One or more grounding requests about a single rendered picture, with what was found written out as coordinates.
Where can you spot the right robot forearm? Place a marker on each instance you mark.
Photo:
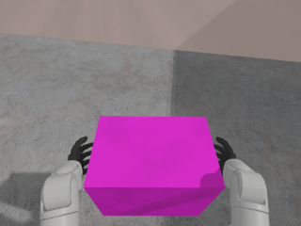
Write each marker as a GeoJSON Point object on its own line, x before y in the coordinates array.
{"type": "Point", "coordinates": [248, 194]}

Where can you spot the carton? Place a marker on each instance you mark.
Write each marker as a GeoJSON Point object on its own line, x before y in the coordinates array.
{"type": "Point", "coordinates": [153, 166]}

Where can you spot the left robot forearm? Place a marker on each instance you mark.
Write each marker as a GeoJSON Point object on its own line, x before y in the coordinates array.
{"type": "Point", "coordinates": [59, 196]}

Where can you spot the robot left hand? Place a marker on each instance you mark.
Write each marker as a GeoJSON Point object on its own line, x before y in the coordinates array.
{"type": "Point", "coordinates": [77, 155]}

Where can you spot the robot right hand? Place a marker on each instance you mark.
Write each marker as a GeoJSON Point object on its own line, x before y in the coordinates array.
{"type": "Point", "coordinates": [226, 152]}

